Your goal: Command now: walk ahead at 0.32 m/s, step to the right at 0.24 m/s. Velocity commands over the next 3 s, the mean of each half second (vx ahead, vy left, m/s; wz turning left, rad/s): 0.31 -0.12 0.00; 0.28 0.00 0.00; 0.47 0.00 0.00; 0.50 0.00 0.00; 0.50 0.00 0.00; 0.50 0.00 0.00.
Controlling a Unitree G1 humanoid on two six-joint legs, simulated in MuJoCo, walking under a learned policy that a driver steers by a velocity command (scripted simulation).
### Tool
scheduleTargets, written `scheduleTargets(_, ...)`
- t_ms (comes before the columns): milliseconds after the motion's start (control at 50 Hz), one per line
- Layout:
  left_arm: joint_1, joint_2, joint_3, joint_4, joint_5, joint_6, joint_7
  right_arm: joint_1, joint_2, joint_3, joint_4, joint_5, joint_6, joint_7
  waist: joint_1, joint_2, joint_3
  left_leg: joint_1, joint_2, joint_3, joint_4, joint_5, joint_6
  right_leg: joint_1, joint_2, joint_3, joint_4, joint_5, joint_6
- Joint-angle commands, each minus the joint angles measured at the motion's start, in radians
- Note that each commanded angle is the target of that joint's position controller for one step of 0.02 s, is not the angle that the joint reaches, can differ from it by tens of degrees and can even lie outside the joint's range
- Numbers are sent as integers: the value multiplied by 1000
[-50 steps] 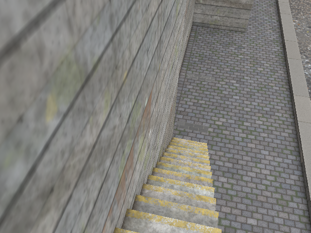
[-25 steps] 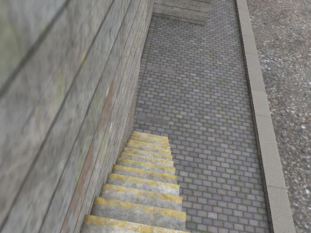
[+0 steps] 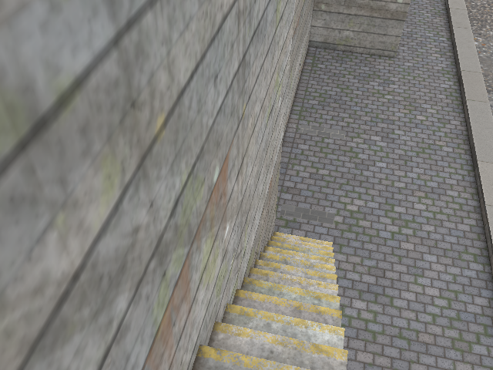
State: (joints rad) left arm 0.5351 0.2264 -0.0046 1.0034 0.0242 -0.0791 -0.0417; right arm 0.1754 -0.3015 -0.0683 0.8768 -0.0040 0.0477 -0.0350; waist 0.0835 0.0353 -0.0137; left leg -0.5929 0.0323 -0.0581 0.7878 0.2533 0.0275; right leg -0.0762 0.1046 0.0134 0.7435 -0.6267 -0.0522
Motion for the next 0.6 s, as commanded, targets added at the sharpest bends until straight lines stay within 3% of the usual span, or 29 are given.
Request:
scheduleTargets(20,-121,73,11,-81,-1,-23,-1,-31,-27,9,-37,12,-6,20,-33,-99,54,303,-5,26,-124,231,8,-313,-150,135,-31,410,-116)
scheduleTargets(60,-92,59,12,-76,12,-7,6,-10,-71,6,-20,13,-8,11,-8,-107,78,245,25,1,-251,207,16,-195,-139,163,85,448,-107)
scheduleTargets(80,-49,49,12,-57,9,1,17,-6,-100,-4,-28,16,-16,5,4,-109,92,226,38,10,-319,190,-1,-145,-114,174,163,479,-111)
scheduleTargets(100,-25,64,15,-33,29,22,31,48,-105,-9,-3,10,-20,0,-18,-100,91,253,73,-10,-390,227,7,-111,-100,190,296,462,-119)
scheduleTargets(120,32,73,21,-25,31,39,40,49,-110,-12,-5,2,-24,-4,3,-60,140,204,60,14,-569,82,-7,-40,-72,202,348,494,-126)
scheduleTargets(140,-8,102,27,-16,36,43,35,195,-121,-24,57,-11,-18,-7,-39,-91,97,405,76,1,-453,140,7,-148,-88,259,485,632,-143)
scheduleTargets(160,2,106,29,-28,22,56,35,331,-118,-26,77,-33,-13,-14,-106,-74,120,508,135,-14,-655,99,18,-254,-45,264,620,525,-136)
scheduleTargets(180,56,78,35,-23,-8,48,22,407,-192,-44,110,-59,-23,-14,-105,76,67,718,175,-1,-463,520,-9,-415,85,151,863,173,-93)
scheduleTargets(200,180,22,38,-2,-40,51,31,457,-226,-45,110,-52,-26,2,-69,244,-88,990,301,-107,-144,723,82,-635,142,113,1181,-405,-51)
scheduleTargets(220,194,52,28,19,-5,67,31,493,-169,-31,117,-6,-11,28,-75,206,-108,971,362,-186,-101,525,116,-770,64,131,1234,-355,-51)
scheduleTargets(240,93,95,35,10,31,77,31,438,-143,-24,86,21,-5,23,-102,167,-61,783,376,-234,-226,329,151,-744,44,132,1289,-199,-30)
scheduleTargets(260,-127,92,15,-119,35,60,6,360,-196,-45,87,64,-12,3,-127,415,-39,638,395,-403,-404,-413,348,-859,-15,39,1254,-192,-12)
scheduleTargets(280,-253,168,24,-147,20,45,-4,199,-70,5,28,52,-25,3,-101,242,112,399,319,-336,-523,-669,332,-766,-62,121,873,138,31)
scheduleTargets(300,-305,178,29,-142,12,41,-8,144,-19,37,23,36,-40,-12,-89,182,170,253,271,-281,-533,-654,278,-657,-43,158,725,318,67)
scheduleTargets(320,-248,136,20,-125,13,43,1,200,-17,54,64,9,-57,-27,-69,171,186,167,293,-277,-454,-429,290,-572,-43,124,699,255,83)
scheduleTargets(340,-226,115,18,-94,15,63,5,237,9,74,71,31,-70,-42,-39,13,203,97,271,-207,-441,-245,280,-483,-63,96,546,412,103)
scheduleTargets(360,-180,20,-19,-87,31,86,0,216,18,85,95,41,-77,-46,2,4,177,66,201,-95,-394,-118,211,-362,-101,53,280,542,106)
scheduleTargets(380,-181,-36,-38,-90,28,92,0,209,-13,81,90,43,-82,-41,-13,56,151,35,146,2,-394,-11,155,-205,-73,-19,115,543,83)
scheduleTargets(400,-74,-63,-33,-17,37,105,2,158,-32,77,65,45,-101,-32,11,150,12,-81,156,8,-327,113,140,82,-35,-62,360,668,72)
scheduleTargets(420,-40,-47,-29,-15,34,106,8,126,-27,76,68,70,-108,-26,33,176,-6,-87,145,12,-310,121,142,104,-36,-74,357,613,60)
scheduleTargets(440,-44,-32,-28,-19,29,102,11,122,-2,83,68,76,-106,-21,35,164,6,-87,144,1,-292,59,131,114,-48,-61,293,556,51)
scheduleTargets(460,-38,-26,-34,-17,29,87,22,91,29,92,73,57,-102,-20,47,126,44,-72,143,-20,-253,3,110,104,-82,-10,154,511,37)
scheduleTargets(480,-21,-16,-39,-9,33,66,32,130,32,90,96,44,-89,-18,47,42,73,-25,110,1,-150,-31,93,101,-112,40,-9,564,13)
scheduleTargets(500,-39,1,-50,-31,31,45,40,163,15,79,107,37,-63,-21,13,-98,69,48,45,38,3,-164,51,69,-183,145,-180,953,-15)
scheduleTargets(520,-79,92,-30,-41,21,29,40,310,46,79,121,35,-42,-23,-80,-268,83,97,15,47,113,-599,19,-4,-330,327,-245,1157,-128)
scheduleTargets(540,-135,97,-25,-53,5,18,34,329,41,79,133,26,-30,-26,-112,-276,109,74,29,17,77,-754,7,-12,-360,367,-277,1187,-169)
scheduleTargets(560,-184,82,-29,-62,-1,16,31,334,18,74,144,19,-21,-25,-131,-233,109,127,46,-3,-28,-743,-10,-42,-341,343,-290,1116,-161)
scheduleTargets(580,-284,56,-35,-81,-4,23,34,334,19,75,150,19,-22,-25,-182,-177,90,294,67,-1,-246,-591,-33,-120,-271,244,-307,1029,-84)
scheduleTargets(600,-301,50,-23,-88,-3,33,33,384,9,68,189,35,-23,-28,-187,-122,84,437,76,-9,-346,-330,-58,-187,-202,160,-296,903,-12)
